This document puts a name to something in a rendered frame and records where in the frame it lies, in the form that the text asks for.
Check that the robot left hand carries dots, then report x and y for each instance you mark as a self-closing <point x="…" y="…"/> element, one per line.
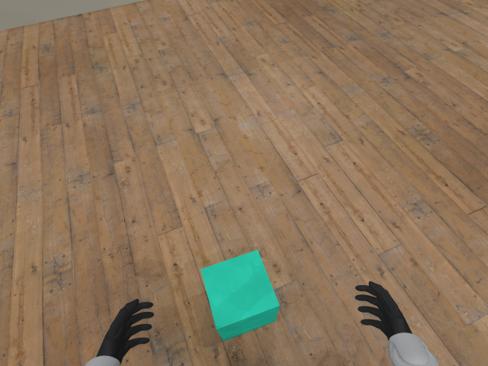
<point x="116" y="342"/>

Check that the carton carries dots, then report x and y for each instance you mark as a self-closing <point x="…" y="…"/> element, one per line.
<point x="240" y="294"/>

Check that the right robot forearm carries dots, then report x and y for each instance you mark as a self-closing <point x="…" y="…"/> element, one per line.
<point x="406" y="349"/>

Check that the robot right hand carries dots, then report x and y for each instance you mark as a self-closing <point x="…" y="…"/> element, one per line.
<point x="392" y="319"/>

